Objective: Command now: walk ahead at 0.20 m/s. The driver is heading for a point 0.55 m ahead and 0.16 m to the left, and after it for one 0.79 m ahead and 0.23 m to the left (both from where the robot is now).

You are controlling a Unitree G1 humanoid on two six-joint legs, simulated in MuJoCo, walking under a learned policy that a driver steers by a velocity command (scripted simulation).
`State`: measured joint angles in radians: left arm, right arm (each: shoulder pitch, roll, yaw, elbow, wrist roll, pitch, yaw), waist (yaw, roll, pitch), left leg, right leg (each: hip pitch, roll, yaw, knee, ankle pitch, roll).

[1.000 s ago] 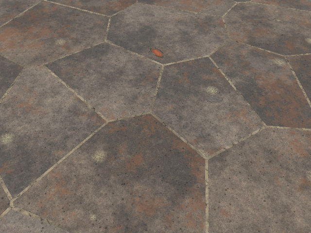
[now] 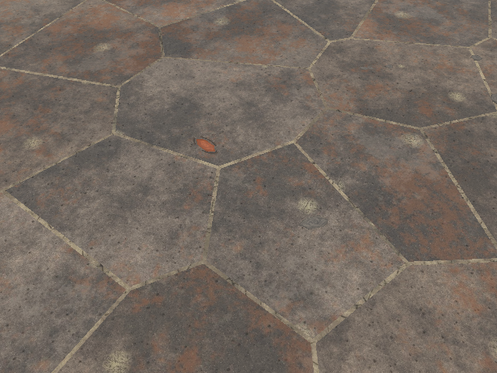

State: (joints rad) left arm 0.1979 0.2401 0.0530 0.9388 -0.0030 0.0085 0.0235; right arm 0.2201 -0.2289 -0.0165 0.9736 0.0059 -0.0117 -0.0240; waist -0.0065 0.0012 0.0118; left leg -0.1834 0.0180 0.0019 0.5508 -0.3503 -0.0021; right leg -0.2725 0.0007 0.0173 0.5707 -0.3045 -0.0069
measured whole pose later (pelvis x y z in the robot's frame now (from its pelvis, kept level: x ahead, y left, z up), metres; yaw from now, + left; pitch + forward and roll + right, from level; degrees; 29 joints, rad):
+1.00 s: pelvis +0.45 +0.08 +0.01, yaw +26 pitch +2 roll +0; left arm 0.00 0.27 0.05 0.76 0.01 -0.09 0.01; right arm 0.31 -0.28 -0.08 0.82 0.02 -0.01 -0.03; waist -0.08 -0.03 0.04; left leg -0.17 -0.15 -0.16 0.45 -0.29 0.09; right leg -0.59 -0.01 0.11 0.53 0.03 0.05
